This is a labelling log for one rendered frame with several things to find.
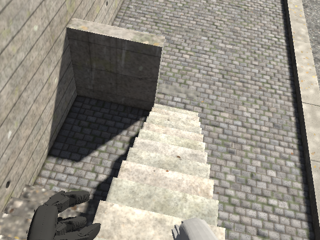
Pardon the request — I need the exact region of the robot left hand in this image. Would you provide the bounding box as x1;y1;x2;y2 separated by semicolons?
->
26;190;101;240

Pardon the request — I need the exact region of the robot right thigh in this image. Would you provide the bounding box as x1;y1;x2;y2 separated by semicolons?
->
172;217;218;240

